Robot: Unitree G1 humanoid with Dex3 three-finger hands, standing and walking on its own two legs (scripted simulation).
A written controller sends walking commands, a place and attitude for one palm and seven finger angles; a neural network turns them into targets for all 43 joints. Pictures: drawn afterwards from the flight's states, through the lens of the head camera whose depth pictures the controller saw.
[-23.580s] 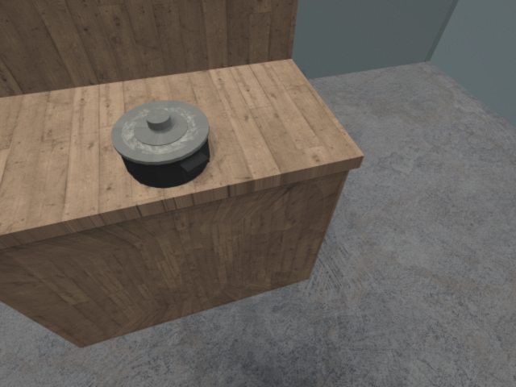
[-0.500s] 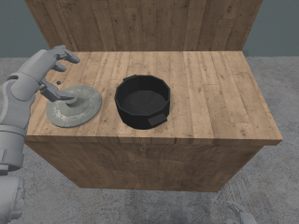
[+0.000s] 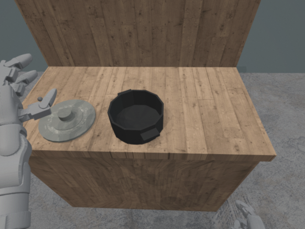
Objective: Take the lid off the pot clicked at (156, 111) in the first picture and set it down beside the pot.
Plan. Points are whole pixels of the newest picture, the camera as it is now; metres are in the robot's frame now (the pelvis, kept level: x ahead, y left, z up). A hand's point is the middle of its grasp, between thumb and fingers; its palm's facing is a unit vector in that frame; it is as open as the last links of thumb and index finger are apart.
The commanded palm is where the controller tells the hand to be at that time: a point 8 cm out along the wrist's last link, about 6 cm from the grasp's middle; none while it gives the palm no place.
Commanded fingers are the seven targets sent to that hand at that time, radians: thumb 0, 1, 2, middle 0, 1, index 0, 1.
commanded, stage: draw the hand back to the body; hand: left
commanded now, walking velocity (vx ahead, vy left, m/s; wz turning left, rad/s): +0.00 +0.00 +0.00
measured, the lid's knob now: (65, 114) +0.46 +0.34 +0.01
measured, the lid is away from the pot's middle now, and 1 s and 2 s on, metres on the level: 0.25 0.25 0.25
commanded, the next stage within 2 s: step back with the hand held close in 1.20 s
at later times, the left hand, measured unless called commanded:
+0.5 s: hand (22, 132) +0.25 +0.27 +0.19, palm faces +0.46 -0.86 -0.23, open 7.6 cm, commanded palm +0.19 +0.30 +0.20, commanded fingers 0.00 0.90 0.90 -0.20 -0.30 -0.20 -0.30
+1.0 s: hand (7, 176) +0.17 +0.26 +0.18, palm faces +0.43 -0.84 -0.33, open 7.4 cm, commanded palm +0.11 +0.29 +0.19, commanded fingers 0.00 0.90 0.90 -0.20 -0.30 -0.20 -0.30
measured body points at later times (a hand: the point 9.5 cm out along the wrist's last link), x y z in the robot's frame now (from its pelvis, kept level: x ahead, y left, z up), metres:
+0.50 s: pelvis -0.02 +0.01 +0.00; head -0.03 -0.01 +0.45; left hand +0.22 +0.31 +0.21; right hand +0.17 -0.21 -0.08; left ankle -0.04 +0.13 -0.74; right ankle -0.03 -0.12 -0.74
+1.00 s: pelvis -0.03 +0.01 +0.00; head -0.05 +0.00 +0.45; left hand +0.14 +0.30 +0.20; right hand +0.17 -0.20 -0.07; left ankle -0.04 +0.13 -0.74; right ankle -0.03 -0.12 -0.74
